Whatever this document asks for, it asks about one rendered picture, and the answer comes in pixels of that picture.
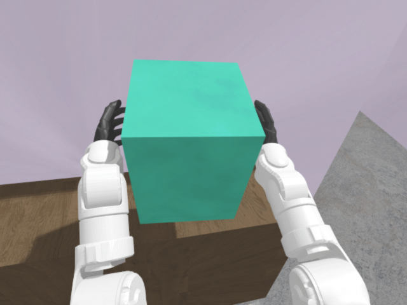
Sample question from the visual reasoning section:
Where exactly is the robot left upper arm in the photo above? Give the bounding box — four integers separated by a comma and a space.
71, 271, 147, 305

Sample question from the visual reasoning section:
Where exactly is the pedestal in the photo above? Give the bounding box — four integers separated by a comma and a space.
0, 165, 288, 305

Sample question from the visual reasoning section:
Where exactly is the robot right upper arm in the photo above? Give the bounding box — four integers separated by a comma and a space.
289, 257, 371, 305

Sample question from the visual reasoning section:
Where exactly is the robot left forearm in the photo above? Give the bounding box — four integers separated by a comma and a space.
70, 140, 134, 305

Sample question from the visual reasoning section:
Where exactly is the robot left hand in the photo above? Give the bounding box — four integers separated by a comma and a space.
93, 100, 126, 146

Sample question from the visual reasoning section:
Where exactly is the robot right forearm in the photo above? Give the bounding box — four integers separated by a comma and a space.
254, 143, 370, 303

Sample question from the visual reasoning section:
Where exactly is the robot right hand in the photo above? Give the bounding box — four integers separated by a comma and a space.
254, 100, 278, 144

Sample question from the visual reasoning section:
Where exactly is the carton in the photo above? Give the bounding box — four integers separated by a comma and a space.
121, 59, 266, 224

